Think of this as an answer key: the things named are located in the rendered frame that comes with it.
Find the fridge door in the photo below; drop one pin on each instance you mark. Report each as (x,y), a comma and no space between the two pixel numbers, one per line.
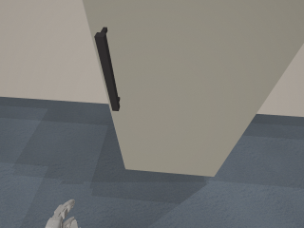
(192,74)

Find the handle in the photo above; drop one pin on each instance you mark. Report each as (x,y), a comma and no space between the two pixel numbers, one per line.
(105,59)

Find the left robot hand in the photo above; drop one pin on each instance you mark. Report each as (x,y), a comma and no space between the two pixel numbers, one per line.
(57,221)

